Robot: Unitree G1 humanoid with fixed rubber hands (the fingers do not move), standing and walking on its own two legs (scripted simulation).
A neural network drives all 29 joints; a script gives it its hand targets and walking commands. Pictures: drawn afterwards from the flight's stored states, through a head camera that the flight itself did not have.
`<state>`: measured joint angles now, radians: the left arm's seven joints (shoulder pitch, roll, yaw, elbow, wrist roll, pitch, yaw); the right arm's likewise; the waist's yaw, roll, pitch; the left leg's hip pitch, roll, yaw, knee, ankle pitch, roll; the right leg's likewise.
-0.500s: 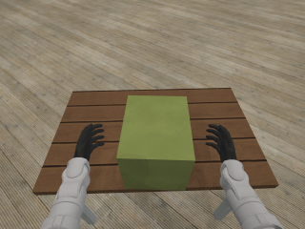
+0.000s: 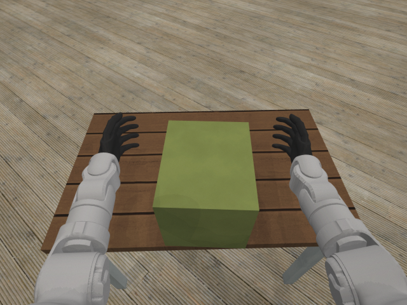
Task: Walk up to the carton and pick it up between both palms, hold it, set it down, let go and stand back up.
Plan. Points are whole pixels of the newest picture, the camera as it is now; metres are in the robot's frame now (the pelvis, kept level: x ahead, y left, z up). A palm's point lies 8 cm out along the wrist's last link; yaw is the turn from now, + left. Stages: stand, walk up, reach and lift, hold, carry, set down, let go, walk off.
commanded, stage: reach and lift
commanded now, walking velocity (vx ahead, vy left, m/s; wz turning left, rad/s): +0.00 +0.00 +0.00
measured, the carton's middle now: (206, 184) +0.41 +0.04 -0.07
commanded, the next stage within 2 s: none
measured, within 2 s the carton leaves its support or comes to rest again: neither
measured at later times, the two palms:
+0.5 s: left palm (118, 150) +0.40 +0.23 +0.07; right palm (296, 145) +0.42 -0.15 +0.08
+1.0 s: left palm (133, 177) +0.40 +0.22 -0.03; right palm (284, 176) +0.41 -0.15 -0.02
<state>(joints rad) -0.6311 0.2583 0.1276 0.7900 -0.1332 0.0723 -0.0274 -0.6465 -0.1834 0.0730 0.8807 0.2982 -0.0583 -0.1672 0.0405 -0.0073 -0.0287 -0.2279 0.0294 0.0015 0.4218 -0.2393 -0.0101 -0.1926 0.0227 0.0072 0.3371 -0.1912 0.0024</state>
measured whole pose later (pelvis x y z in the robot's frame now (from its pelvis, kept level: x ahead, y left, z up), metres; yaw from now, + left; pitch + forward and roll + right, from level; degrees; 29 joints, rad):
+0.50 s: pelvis +0.00 -0.01 -0.01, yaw +1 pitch +12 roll -1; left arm -0.89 0.30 0.05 1.35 -0.18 -0.23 -0.04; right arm -0.88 -0.17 0.10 1.27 0.33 -0.19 -0.14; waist 0.01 -0.02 -0.16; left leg -0.46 0.03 -0.03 0.50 -0.24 -0.02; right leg -0.42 0.03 -0.03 0.43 -0.21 -0.01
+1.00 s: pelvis -0.03 -0.01 -0.06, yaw +1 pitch +27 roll -2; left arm -0.97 0.28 -0.02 1.55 -0.27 -0.51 -0.01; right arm -0.94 -0.14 0.08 1.41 0.32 -0.44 -0.11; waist -0.01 -0.01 -0.27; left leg -0.98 0.02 -0.04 0.84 -0.34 -0.02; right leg -0.95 0.01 -0.03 0.81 -0.32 0.00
